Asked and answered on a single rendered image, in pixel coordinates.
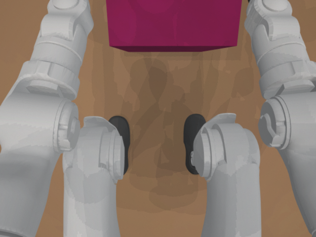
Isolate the right robot forearm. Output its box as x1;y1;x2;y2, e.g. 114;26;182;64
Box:
244;0;316;100

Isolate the robot right thigh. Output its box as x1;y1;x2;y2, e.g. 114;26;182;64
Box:
196;123;261;237

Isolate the robot right upper arm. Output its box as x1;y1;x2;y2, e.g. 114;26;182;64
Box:
258;91;316;237

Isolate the carton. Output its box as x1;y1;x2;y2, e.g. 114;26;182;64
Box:
106;0;242;52

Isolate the robot right shin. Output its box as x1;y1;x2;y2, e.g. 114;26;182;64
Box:
191;113;260;174

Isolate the robot left upper arm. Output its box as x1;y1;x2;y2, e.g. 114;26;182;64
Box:
0;91;80;237

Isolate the left robot forearm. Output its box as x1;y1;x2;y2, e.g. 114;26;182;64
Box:
0;0;94;111

